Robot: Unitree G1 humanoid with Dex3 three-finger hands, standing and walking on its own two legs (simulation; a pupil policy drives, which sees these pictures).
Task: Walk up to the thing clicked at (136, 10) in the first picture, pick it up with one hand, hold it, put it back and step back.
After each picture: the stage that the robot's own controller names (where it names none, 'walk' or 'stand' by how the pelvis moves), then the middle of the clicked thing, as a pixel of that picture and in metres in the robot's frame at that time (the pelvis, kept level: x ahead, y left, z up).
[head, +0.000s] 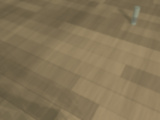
stand; (135, 15) +1.88 -0.64 -0.66
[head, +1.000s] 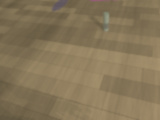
walk; (106, 21) +1.81 -0.15 -0.63
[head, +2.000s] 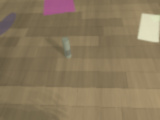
walk; (66, 48) +1.22 +0.26 -0.65
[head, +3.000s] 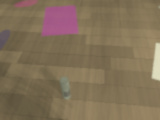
walk; (65, 88) +0.75 +0.23 -0.64
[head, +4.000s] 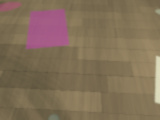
walk; out of the picture +0.41 +0.21 -0.64
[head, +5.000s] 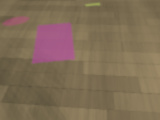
stand; out of the picture +0.33 +0.22 -0.66
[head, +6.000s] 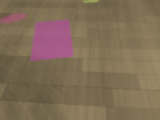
stand; out of the picture +0.33 +0.21 -0.66
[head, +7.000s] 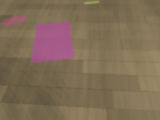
stand; out of the picture +0.32 +0.22 -0.66
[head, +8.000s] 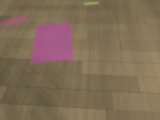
stand; out of the picture +0.32 +0.23 -0.66
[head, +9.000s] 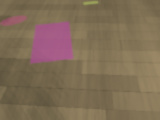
stand; out of the picture +0.31 +0.23 -0.66
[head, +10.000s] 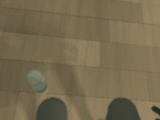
go down; (38, 83) +0.39 +0.22 -0.37
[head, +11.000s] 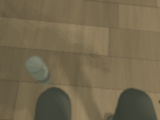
go down; (40, 72) +0.40 +0.23 -0.28
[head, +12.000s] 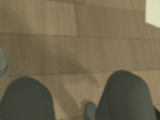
close in; out of the picture +0.39 +0.26 -0.17
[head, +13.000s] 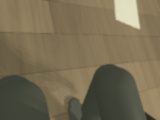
close; out of the picture +0.40 +0.28 -0.16
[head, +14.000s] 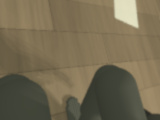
lift; out of the picture +0.38 +0.28 -0.16
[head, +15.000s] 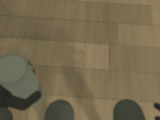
lift; (25, 85) +0.32 +0.20 +0.01
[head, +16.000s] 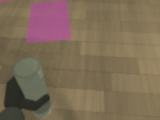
hold; (36, 92) +0.32 +0.18 +0.02
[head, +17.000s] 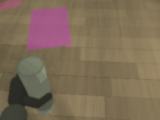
hold; (39, 89) +0.33 +0.17 +0.03
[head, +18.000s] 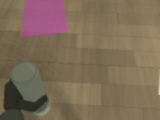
crouch; (34, 92) +0.33 +0.19 -0.01
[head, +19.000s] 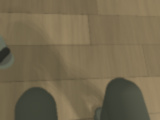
lower; out of the picture +0.45 +0.26 -0.06
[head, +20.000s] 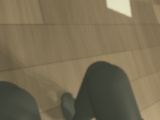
lower; out of the picture +0.44 +0.30 -0.16
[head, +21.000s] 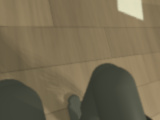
lower; out of the picture +0.41 +0.29 -0.16
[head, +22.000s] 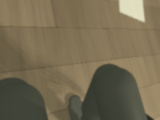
lower; out of the picture +0.40 +0.29 -0.16
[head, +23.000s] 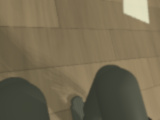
lower; out of the picture +0.39 +0.29 -0.16
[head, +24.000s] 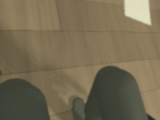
open; out of the picture +0.39 +0.26 -0.16
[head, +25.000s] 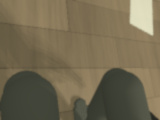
stand; out of the picture +0.38 +0.26 -0.17
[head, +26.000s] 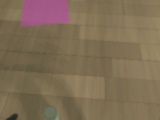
stand; (53, 117) +0.36 +0.20 -0.52
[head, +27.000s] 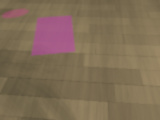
stand; out of the picture +0.34 +0.20 -0.60
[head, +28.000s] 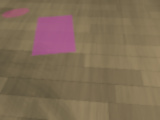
stand; out of the picture +0.33 +0.20 -0.60
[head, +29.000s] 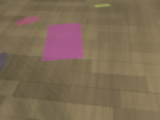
stand; out of the picture +0.36 +0.19 -0.65
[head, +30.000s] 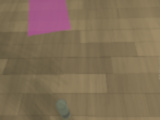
walk; (63, 110) +0.44 +0.19 -0.62
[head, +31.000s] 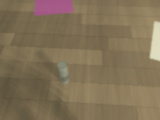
walk; (63, 73) +0.74 +0.20 -0.62
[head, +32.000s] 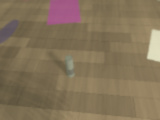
stand; (69, 66) +0.99 +0.22 -0.64
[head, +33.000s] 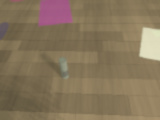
stand; (63, 68) +0.97 +0.24 -0.66
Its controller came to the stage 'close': yes
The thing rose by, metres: 0.68
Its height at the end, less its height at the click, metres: +0.00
